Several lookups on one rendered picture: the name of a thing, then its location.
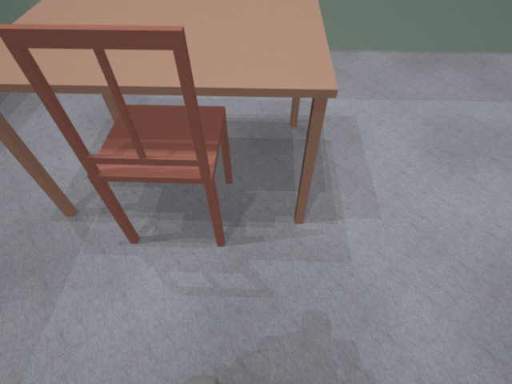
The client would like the table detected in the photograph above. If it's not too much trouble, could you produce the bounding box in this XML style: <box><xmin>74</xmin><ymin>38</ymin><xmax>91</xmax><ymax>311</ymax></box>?
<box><xmin>0</xmin><ymin>0</ymin><xmax>338</xmax><ymax>224</ymax></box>

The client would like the chair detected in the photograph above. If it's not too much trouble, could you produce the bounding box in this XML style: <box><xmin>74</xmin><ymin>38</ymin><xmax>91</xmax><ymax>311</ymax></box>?
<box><xmin>0</xmin><ymin>24</ymin><xmax>233</xmax><ymax>246</ymax></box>

